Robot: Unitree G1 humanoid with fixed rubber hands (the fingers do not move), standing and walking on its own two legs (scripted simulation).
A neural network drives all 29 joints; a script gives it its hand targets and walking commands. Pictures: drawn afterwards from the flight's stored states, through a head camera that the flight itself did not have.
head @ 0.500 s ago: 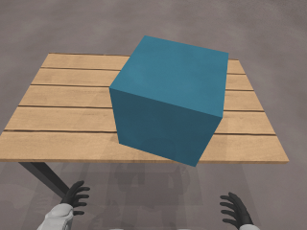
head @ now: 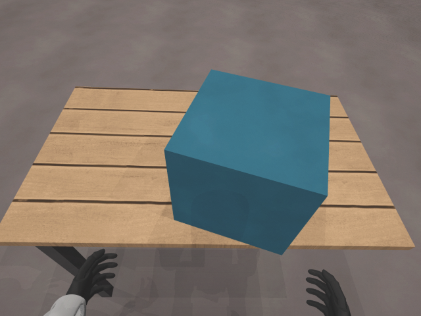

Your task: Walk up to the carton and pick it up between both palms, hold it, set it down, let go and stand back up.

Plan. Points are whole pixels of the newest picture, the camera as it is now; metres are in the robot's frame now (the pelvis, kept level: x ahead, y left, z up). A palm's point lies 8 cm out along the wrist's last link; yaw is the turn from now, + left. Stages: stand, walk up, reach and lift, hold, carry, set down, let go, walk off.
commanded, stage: reach and lift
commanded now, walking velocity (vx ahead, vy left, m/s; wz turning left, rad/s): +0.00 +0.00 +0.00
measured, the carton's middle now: (246, 162) +0.40 -0.04 +0.04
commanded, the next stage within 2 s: none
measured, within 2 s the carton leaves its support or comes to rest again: neither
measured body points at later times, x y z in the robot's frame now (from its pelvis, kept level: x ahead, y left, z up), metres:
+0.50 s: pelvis +0.00 +0.01 +0.00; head -0.01 +0.03 +0.45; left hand +0.16 +0.26 -0.01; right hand +0.16 -0.20 -0.01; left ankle -0.03 +0.11 -0.75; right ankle -0.01 -0.13 -0.75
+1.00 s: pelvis -0.02 +0.00 +0.00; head -0.04 +0.02 +0.45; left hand +0.18 +0.27 +0.03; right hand +0.19 -0.18 +0.03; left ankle -0.03 +0.11 -0.75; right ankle -0.01 -0.13 -0.75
